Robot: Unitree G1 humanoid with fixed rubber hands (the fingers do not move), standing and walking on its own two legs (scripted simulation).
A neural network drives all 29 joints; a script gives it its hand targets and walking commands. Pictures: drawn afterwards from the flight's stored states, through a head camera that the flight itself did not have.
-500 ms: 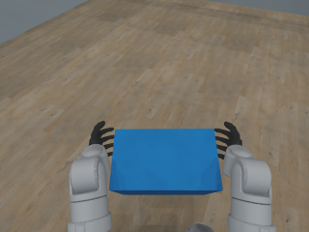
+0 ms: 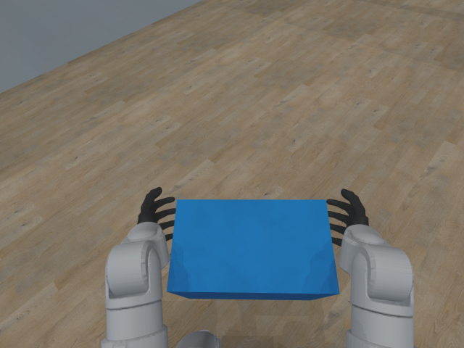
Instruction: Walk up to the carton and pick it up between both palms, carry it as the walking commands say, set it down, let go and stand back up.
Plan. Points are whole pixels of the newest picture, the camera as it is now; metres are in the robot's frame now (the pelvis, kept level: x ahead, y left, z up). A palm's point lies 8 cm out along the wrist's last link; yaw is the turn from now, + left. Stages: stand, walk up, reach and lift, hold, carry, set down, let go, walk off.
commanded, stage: carry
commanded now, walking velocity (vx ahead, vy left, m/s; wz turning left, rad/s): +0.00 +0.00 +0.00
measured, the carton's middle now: (250, 254) +0.28 -0.01 -0.02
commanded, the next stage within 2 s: none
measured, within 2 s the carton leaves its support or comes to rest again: neither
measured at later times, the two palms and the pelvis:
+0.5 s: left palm out of the picture +0.11 +0.20 +0.08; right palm (334, 319) +0.15 -0.12 +0.07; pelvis -0.14 +0.02 -0.01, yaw +5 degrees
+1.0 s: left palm out of the picture +0.10 +0.11 +0.06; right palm out of the picture +0.04 -0.21 +0.05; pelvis -0.20 +0.01 -0.01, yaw -10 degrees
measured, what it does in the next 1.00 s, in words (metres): walks backwards: left foot, then right foot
